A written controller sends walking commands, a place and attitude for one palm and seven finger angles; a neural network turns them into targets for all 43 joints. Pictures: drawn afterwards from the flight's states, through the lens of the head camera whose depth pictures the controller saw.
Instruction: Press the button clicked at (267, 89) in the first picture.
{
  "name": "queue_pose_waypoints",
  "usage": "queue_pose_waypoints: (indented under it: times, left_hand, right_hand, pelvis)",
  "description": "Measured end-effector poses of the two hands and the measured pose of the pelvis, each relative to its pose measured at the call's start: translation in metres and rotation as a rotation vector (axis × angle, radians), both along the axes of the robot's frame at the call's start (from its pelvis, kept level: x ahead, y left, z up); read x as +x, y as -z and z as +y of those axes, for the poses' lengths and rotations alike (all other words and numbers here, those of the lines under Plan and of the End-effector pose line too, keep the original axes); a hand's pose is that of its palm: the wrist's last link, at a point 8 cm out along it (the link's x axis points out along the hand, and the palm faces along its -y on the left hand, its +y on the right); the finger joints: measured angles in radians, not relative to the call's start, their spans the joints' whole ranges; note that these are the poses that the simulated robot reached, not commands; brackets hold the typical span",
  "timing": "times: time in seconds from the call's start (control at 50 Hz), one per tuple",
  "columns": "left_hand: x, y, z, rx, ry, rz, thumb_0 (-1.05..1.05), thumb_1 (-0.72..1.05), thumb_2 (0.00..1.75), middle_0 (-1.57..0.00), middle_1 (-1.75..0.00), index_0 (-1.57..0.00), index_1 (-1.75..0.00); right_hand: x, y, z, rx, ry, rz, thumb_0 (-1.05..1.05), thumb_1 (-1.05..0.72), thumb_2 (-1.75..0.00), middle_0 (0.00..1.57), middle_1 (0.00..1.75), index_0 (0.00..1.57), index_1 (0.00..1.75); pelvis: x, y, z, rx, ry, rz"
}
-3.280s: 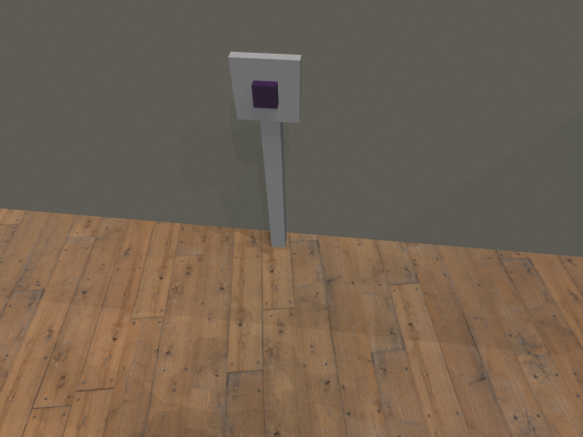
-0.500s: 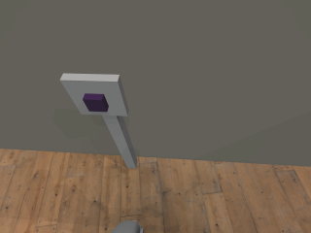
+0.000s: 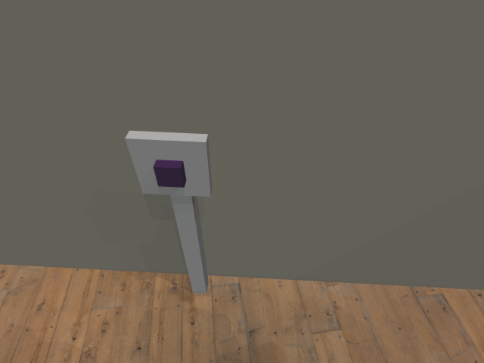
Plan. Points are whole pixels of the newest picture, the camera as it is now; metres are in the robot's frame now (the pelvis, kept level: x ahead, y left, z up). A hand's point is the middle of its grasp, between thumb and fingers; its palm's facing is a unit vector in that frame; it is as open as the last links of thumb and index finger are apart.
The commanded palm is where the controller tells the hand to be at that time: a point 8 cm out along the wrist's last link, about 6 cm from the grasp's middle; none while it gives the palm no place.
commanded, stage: come to a stop and stand still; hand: left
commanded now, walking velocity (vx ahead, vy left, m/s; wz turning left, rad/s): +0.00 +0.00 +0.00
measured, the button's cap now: (170, 172) +0.53 +0.20 -0.01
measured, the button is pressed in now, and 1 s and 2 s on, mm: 0 0 0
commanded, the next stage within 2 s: look again from close up in 1.38 s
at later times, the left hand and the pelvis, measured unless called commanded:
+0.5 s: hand out of the picture +0.02 +0.23 -0.14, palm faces -0.02 -0.94 -0.33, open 7.4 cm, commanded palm none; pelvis -0.02 -0.02 +0.01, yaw +0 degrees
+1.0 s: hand out of the picture +0.10 +0.20 -0.13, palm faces -0.03 -0.94 -0.33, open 7.4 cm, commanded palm none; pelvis +0.01 -0.04 +0.02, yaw +0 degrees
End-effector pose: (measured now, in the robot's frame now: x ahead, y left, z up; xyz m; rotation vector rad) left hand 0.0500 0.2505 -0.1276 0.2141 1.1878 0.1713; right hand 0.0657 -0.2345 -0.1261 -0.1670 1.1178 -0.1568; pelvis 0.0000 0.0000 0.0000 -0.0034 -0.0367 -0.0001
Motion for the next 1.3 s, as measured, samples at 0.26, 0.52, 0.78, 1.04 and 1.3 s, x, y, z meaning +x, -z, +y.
queue_pose_waypoints:
  times: [0.26, 0.52, 0.78, 1.04, 1.3]
  left_hand:
    - [-0.02, -0.017, 0.025, 0.062, 0.017, 0.011, 0.0, 0.9, 0.89, -0.2, -0.3, -0.2, -0.29]
    - [-0.03, -0.021, 0.018, 0.083, 0.02, 0.065, 0.0, 0.9, 0.89, -0.2, -0.3, -0.2, -0.29]
    - [0.01, -0.025, 0.002, 0.076, 0.044, 0.035, 0.0, 0.9, 0.89, -0.2, -0.3, -0.2, -0.3]
    - [0.044, -0.029, -0.004, 0.082, 0.053, 0.003, 0.0, 0.9, 0.89, -0.2, -0.3, -0.2, -0.3]
    - [0.048, -0.026, -0.003, 0.075, 0.041, 0.021, 0.0, 0.9, 0.89, -0.2, -0.3, -0.2, -0.3]
  right_hand:
    - [-0.058, 0.002, -0.025, -0.035, 0.014, 0.111, 0.01, -0.91, -0.9, 0.21, 0.3, 0.21, 0.3]
    - [-0.051, -0.01, -0.079, -0.112, 0.008, 0.128, 0.01, -0.91, -0.9, 0.21, 0.3, 0.21, 0.3]
    - [-0.017, -0.012, -0.086, -0.101, -0.023, 0.124, 0.01, -0.91, -0.9, 0.2, 0.3, 0.21, 0.3]
    - [0.013, -0.011, -0.082, -0.083, -0.033, 0.112, 0.01, -0.91, -0.9, 0.21, 0.3, 0.21, 0.3]
    - [0.026, -0.017, -0.089, -0.109, -0.033, 0.112, 0.01, -0.91, -0.9, 0.21, 0.3, 0.21, 0.3]
  pelvis:
    - [-0.023, -0.006, 0.002, 0.011, 0.001, -0.002]
    - [-0.021, -0.01, -0.018, 0.012, -0.002, 0.007]
    - [-0.004, -0.014, -0.031, 0.009, -0.005, 0.014]
    - [0.014, -0.016, -0.036, 0.01, -0.003, 0.015]
    - [0.025, -0.017, -0.037, 0.008, -0.001, 0.013]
